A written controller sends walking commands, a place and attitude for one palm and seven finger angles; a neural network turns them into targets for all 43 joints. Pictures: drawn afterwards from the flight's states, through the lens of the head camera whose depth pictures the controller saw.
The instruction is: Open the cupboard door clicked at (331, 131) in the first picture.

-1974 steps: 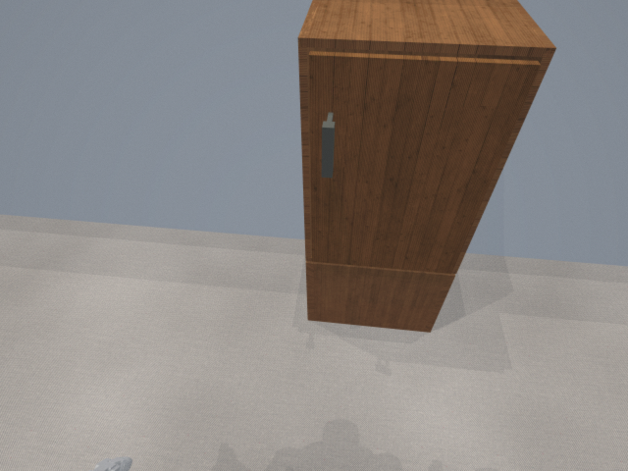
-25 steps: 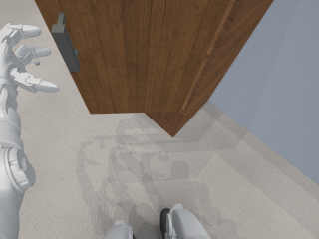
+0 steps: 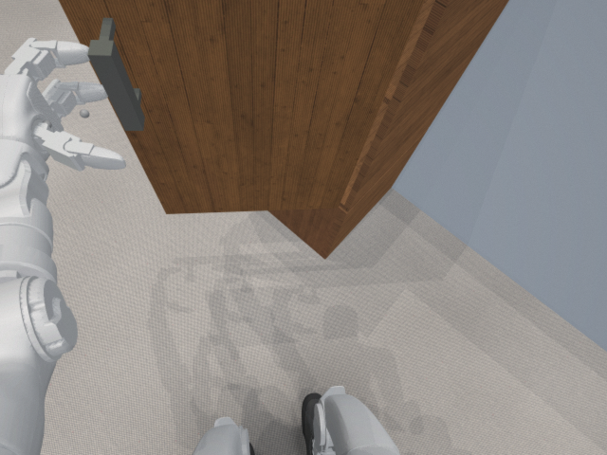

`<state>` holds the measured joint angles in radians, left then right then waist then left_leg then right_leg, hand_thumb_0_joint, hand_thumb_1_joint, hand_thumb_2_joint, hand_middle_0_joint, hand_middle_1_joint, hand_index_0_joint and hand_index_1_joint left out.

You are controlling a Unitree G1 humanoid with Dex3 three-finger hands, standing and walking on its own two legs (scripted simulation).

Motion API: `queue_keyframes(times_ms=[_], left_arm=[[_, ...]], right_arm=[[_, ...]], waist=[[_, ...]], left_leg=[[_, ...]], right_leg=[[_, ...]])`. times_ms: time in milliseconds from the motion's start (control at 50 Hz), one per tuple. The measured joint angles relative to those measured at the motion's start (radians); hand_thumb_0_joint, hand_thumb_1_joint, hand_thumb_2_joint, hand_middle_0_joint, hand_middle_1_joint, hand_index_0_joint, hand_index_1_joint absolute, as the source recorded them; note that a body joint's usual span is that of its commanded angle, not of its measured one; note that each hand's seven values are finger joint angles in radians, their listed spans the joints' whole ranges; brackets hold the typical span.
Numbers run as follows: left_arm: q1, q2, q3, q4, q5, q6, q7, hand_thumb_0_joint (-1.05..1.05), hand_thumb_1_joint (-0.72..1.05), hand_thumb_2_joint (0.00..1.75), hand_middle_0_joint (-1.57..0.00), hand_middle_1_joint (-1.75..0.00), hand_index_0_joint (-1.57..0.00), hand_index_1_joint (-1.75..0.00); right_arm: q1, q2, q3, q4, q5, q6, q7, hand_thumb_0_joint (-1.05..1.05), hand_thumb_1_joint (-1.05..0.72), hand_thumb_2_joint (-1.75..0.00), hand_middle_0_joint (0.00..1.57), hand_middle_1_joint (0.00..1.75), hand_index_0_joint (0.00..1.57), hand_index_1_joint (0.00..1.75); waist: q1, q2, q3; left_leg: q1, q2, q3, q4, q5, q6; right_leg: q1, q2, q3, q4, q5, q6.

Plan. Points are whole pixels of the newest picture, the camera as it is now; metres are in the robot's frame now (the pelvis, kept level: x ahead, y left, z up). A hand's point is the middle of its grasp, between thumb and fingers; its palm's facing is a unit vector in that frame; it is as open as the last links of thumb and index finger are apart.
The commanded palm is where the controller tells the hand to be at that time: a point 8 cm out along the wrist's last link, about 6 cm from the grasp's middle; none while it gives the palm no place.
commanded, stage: slide the fingers in behind the handle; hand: left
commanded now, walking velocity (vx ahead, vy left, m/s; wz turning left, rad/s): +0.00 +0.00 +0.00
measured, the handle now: (122, 77) +0.57 +0.18 +0.08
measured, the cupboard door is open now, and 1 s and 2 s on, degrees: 47 47 47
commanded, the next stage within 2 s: close the thumb around the handle in 1.26 s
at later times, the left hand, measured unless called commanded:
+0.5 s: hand (113, 114) +0.52 +0.18 +0.08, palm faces -0.02 -1.00 -0.01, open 14.0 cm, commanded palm +0.49 +0.22 +0.09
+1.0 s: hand (139, 111) +0.52 +0.15 +0.08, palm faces -0.01 -1.00 -0.02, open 14.0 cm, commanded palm +0.50 +0.20 +0.09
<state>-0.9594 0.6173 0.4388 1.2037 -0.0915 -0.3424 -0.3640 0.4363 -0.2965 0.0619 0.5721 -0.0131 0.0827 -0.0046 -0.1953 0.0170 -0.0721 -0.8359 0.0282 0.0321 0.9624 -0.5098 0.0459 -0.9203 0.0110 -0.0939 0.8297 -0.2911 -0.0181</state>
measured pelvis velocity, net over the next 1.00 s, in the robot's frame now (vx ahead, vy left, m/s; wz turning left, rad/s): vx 0.00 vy -0.01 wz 0.01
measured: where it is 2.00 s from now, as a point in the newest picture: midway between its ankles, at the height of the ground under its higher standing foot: outside the picture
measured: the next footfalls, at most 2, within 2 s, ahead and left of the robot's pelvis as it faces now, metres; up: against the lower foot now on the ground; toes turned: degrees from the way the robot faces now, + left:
none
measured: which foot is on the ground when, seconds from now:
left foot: down 0.00-1.00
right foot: down 0.00-1.00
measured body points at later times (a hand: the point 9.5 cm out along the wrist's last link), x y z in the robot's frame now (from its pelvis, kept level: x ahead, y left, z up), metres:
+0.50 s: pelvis +0.01 +0.00 +0.00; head +0.14 +0.01 +0.43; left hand +0.51 +0.24 +0.08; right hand +0.01 -0.26 -0.11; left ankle -0.04 +0.08 -0.68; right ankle +0.05 -0.12 -0.68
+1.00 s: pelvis +0.00 -0.01 +0.00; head +0.13 +0.00 +0.43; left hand +0.51 +0.21 +0.09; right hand -0.01 -0.27 -0.11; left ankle -0.04 +0.08 -0.68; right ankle +0.05 -0.12 -0.68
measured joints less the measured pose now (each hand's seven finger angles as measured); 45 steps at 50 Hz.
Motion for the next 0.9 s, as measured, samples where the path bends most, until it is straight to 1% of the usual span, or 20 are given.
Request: queue_keyframes(times_ms=[140, 360, 460, 580, 720, 800, 900], left_arm=[[-0.009, -0.017, -0.01, -0.002, 0.006, 0.004, 0.029, -0.01, -0.5, 0.3, -0.3, -1.2, -0.3, -1.2], [0.044, -0.086, -0.033, -0.05, -0.011, -0.007, 0.061, -0.01, -0.5, 0.3, -0.3, -1.2, -0.3, -1.2], [0.055, -0.114, -0.045, -0.055, -0.005, -0.01, 0.082, -0.01, -0.5, 0.3, -0.3, -1.2, -0.3, -1.2], [0.051, -0.142, -0.063, -0.054, -0.002, -0.029, 0.112, -0.01, -0.5, 0.3, -0.3, -1.2, -0.3, -1.2], [0.013, -0.152, -0.082, -0.015, 0.011, -0.033, 0.135, -0.01, -0.5, 0.3, -0.3, -1.2, -0.3, -1.2], [-0.008, -0.149, -0.071, -0.002, 0.017, -0.036, 0.147, -0.01, -0.5, 0.3, -0.3, -1.2, -0.3, -1.2], [-0.007, -0.149, -0.068, -0.016, 0.019, -0.05, 0.157, -0.01, -0.5, 0.3, -0.3, -1.2, -0.3, -1.2]], right_arm=[[-0.008, 0.007, 0.0, -0.001, -0.003, -0.008, 0.003, 0.0, -0.9, -0.89, 0.2, 0.3, 0.21, 0.3], [0.004, 0.019, -0.01, 0.003, -0.004, -0.002, 0.019, 0.0, -0.9, -0.89, 0.2, 0.3, 0.21, 0.3], [-0.002, 0.019, -0.013, 0.003, -0.004, -0.003, 0.022, 0.0, -0.9, -0.89, 0.2, 0.3, 0.21, 0.3], [-0.012, 0.019, -0.018, 0.009, -0.006, -0.012, 0.024, 0.0, -0.9, -0.89, 0.2, 0.3, 0.2, 0.3], [-0.023, 0.017, -0.017, 0.018, -0.007, -0.023, 0.024, 0.0, -0.9, -0.89, 0.2, 0.3, 0.2, 0.3], [-0.026, 0.016, -0.014, 0.018, -0.009, -0.031, 0.022, 0.0, -0.9, -0.89, 0.2, 0.3, 0.2, 0.3], [-0.014, 0.015, -0.018, 0.022, -0.013, -0.037, 0.024, 0.0, -0.9, -0.89, 0.2, 0.3, 0.2, 0.3]], waist=[[-0.002, 0.006, -0.004], [0.018, 0.015, -0.022], [0.022, 0.015, -0.021], [0.028, 0.015, -0.019], [0.023, 0.013, -0.012], [0.014, 0.012, -0.005], [0.011, 0.015, -0.009]], left_leg=[[-0.002, -0.002, 0.002, -0.002, -0.001, 0.001], [0.031, -0.001, 0.007, -0.021, -0.006, -0.001], [0.043, -0.004, 0.004, -0.025, -0.005, -0.002], [0.047, -0.007, 0.003, -0.025, -0.002, -0.003], [0.036, -0.012, 0.0, -0.017, 0.003, -0.005], [0.022, -0.012, 0.002, -0.012, 0.006, -0.006], [0.012, -0.011, 0.007, -0.009, 0.007, -0.008]], right_leg=[[-0.004, -0.001, 0.002, 0.002, -0.003, 0.001], [0.022, 0.001, 0.008, -0.006, -0.011, 0.002], [0.033, -0.001, 0.007, -0.006, -0.014, 0.001], [0.036, -0.005, 0.006, 0.0, -0.016, 0.0], [0.024, -0.01, 0.004, 0.011, -0.015, -0.003], [0.009, -0.011, 0.005, 0.019, -0.012, -0.006], [-0.005, -0.009, 0.01, 0.024, -0.01, -0.008]])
